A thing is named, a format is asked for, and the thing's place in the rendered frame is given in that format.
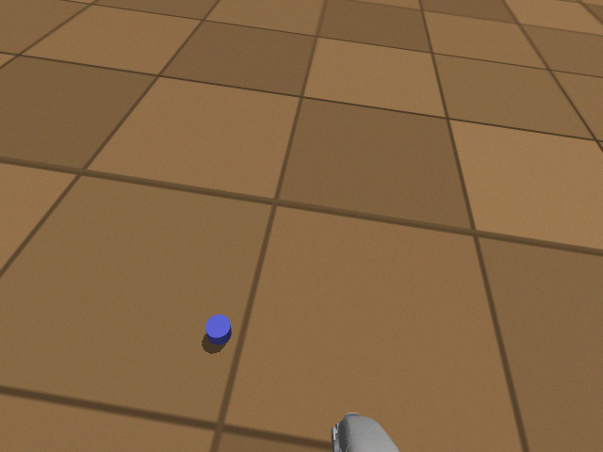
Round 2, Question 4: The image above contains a tin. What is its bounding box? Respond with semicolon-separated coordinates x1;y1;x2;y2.
205;315;232;345

